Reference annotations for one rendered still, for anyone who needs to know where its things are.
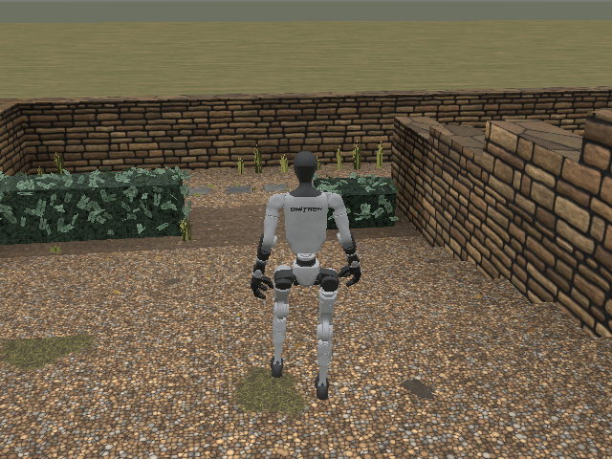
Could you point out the left robot upper arm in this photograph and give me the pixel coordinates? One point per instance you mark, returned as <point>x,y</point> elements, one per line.
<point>275,203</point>

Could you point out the right robot hand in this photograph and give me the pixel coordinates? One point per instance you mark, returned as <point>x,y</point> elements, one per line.
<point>347,271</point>

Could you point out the robot torso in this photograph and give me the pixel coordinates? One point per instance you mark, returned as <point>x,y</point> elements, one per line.
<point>306,224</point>

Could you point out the right robot thigh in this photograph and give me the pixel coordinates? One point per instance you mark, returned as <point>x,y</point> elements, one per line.
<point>328,289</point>

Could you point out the right robot upper arm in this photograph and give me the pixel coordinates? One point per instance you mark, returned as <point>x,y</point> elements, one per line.
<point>335,201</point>

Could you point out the right robot forearm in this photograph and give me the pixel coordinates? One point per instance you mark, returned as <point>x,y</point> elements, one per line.
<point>351,253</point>

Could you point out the left robot forearm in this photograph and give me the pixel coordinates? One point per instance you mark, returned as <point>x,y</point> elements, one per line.
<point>261,259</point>

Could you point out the left robot hand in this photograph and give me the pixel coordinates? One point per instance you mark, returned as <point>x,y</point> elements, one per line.
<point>256,283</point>

